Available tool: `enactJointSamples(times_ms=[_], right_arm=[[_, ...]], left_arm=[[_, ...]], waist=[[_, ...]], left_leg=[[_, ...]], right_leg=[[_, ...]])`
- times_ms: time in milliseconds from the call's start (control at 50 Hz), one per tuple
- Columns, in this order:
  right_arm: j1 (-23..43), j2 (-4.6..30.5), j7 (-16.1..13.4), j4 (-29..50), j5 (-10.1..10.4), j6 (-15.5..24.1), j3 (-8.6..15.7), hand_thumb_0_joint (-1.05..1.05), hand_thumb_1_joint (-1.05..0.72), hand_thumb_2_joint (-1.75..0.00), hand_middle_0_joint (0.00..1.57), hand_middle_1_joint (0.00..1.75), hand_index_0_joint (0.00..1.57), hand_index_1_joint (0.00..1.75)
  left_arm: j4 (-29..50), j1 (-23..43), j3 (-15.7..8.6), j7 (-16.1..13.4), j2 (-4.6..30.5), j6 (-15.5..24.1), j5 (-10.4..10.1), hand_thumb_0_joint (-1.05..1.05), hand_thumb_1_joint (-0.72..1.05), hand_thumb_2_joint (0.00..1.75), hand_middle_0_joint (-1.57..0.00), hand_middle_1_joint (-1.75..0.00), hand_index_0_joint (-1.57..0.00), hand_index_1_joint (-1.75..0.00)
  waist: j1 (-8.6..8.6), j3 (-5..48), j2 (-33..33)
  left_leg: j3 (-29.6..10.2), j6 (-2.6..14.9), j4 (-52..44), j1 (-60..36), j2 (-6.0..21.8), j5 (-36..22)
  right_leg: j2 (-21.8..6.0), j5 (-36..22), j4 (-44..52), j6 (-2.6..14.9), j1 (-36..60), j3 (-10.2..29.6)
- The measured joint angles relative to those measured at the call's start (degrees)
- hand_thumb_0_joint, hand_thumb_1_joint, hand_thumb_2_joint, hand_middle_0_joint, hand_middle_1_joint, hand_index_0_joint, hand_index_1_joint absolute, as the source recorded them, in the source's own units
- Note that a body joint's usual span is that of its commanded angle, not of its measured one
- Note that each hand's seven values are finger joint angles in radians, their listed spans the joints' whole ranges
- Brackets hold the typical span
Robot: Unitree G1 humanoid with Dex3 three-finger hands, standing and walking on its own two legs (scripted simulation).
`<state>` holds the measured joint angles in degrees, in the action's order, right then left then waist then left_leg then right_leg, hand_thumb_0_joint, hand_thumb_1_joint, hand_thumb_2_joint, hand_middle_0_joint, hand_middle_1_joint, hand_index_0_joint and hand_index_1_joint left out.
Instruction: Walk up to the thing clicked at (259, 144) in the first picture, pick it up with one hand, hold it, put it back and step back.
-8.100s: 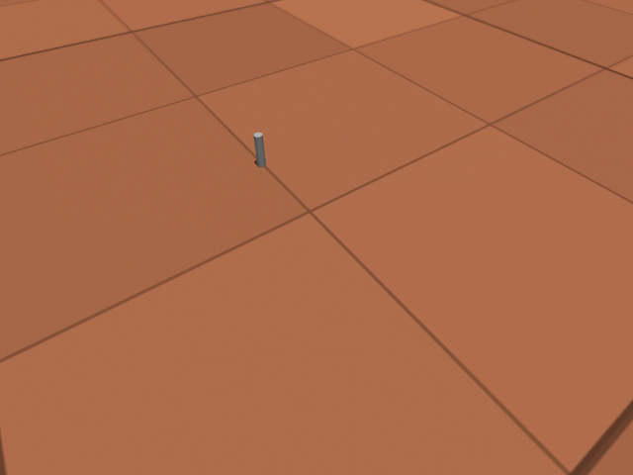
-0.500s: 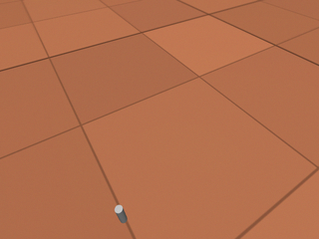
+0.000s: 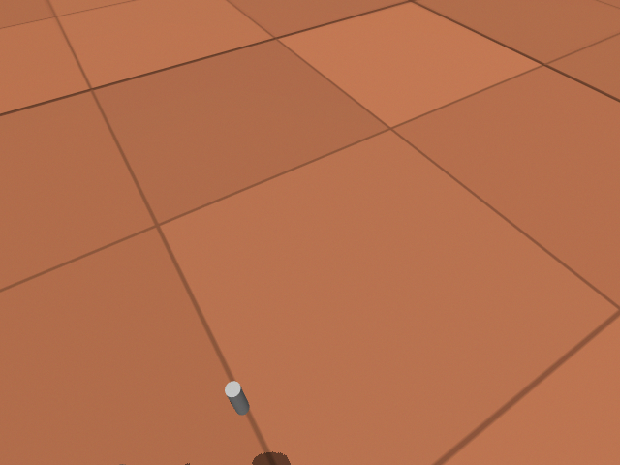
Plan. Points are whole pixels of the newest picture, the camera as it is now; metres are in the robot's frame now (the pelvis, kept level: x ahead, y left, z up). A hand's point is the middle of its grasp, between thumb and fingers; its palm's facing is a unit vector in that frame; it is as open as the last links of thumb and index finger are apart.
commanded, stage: go down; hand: left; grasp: from the side
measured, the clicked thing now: (237, 398) +0.41 +0.23 -0.69
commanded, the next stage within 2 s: none
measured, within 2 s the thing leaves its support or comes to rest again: neither
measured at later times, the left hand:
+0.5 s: hand out of the picture +0.16 +0.27 -0.18, palm faces +0.04 -0.95 -0.32, open 16.7 cm
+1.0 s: hand out of the picture +0.14 +0.28 -0.19, palm faces +0.07 -0.94 -0.32, open 17.4 cm
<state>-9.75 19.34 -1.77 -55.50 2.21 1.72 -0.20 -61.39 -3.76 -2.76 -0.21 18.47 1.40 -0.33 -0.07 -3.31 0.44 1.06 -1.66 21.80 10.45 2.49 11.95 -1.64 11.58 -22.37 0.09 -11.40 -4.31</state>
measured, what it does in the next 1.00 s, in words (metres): lowers itself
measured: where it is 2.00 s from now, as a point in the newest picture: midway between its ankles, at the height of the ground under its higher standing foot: outside the picture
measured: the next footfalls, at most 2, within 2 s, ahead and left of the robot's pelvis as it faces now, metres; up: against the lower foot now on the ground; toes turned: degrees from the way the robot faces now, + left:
none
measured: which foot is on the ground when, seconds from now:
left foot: down 0.00-1.00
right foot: down 0.00-1.00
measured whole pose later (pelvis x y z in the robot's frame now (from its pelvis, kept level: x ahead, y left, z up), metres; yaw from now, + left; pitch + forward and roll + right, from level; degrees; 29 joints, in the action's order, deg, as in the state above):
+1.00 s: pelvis +0.00 +0.03 -0.08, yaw +0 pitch +16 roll -3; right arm -13.1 12.5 -6.3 -30.8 0.6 9.2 -0.6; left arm -13.9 -20.5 -10.8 1.6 18.5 -19.4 0.1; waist -2.1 7.6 0.8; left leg -1.5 0.0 64.4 49.2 2.8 31.2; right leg -2.8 28.2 -59.9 -1.6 -47.3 -4.9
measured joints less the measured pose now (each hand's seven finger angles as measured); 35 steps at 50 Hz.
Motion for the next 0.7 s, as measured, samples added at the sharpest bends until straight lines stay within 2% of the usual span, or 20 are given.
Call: enactJointSamples(times_ms=[80,120,180,320,460,580,700], right_arm=[[-1.1,-2.7,-0.3,5.7,-0.3,0.6,0.8,0.0,-0.95,-0.91,0.2,0.3,0.2,0.3],[-1.9,-4.1,-0.2,7.9,-0.6,0.8,1.1,0.0,-0.95,-0.91,0.2,0.3,0.2,0.3],[-3.2,-5.3,-0.1,10.4,-0.6,0.8,1.3,0.0,-0.95,-0.91,0.2,0.3,0.2,0.3],[-4.7,-5.7,-0.2,14.9,-0.6,1.7,1.2,0.01,-0.91,-0.9,0.2,0.3,0.2,0.3],[-4.4,-5.2,-0.5,17.6,-0.9,3.6,1.6,0.01,-0.87,-0.89,0.2,0.3,0.2,0.3],[-3.5,-5.1,-1.3,19.6,-1.1,4.7,1.5,0.01,-0.85,-0.89,0.2,0.3,0.2,0.3],[-2.9,-5.5,-2.3,21.9,-1.2,5.6,0.9,0.01,-0.84,-0.88,0.2,0.3,0.2,0.3]], left_arm=[[-0.9,5.9,-4.2,1.2,0.2,-0.4,2.8,0.01,0.66,0.66,-0.13,-0.16,-0.13,-0.15],[0.8,6.6,-5.9,1.6,0.5,-1.0,4.0,0.01,0.55,0.55,-0.11,-0.13,-0.11,-0.12],[4.8,5.4,-7.0,1.7,0.5,-3.3,4.6,0.0,0.38,0.4,-0.09,-0.1,-0.09,-0.09],[12.5,1.0,-7.3,1.5,0.2,-9.2,4.0,0.0,-0.01,0.18,-0.08,-0.07,-0.08,-0.06],[22.0,-4.0,-7.4,2.0,-0.8,-11.3,3.3,0.0,-0.33,0.09,-0.09,-0.07,-0.08,-0.07],[30.2,-8.0,-7.2,2.0,-0.9,-14.0,2.9,0.0,-0.48,0.05,-0.1,-0.08,-0.09,-0.08],[37.4,-11.5,-7.1,2.0,-0.6,-17.4,2.2,-0.01,-0.55,0.04,-0.1,-0.08,-0.09,-0.08]], waist=[[-0.36,0.3,-0.7],[-0.53,0.9,-1.1],[-1.02,1.8,-1.1],[-1.6,4.0,-0.4],[-1.28,6.0,-0.5],[-1.32,7.8,-0.5],[-1.55,9.2,-0.2]], left_leg=[[-0.1,0.03,5.3,6.7,0.0,1.6],[0.1,0.0,7.5,9.1,0.1,2.6],[0.4,0.22,9.5,10.8,0.1,3.8],[0.7,0.88,15.2,15.1,-0.1,7.1],[0.3,1.34,23.7,22.0,-0.1,11.3],[-0.3,1.53,30.0,26.9,0.0,14.4],[-1.1,1.62,34.7,31.0,0.1,16.5]], right_leg=[[-0.2,1.6,-5.2,0.07,-6.6,0.1],[-0.2,2.4,-7.3,0.07,-9.2,0.5],[-0.3,3.2,-9.0,-0.13,-10.8,0.8],[-0.7,5.7,-13.6,-0.86,-14.8,1.4],[-1.1,9.4,-21.1,-1.4,-21.1,1.3],[-1.2,12.2,-26.5,-1.66,-25.4,1.0],[-1.2,14.1,-30.6,-1.76,-29.0,0.4]])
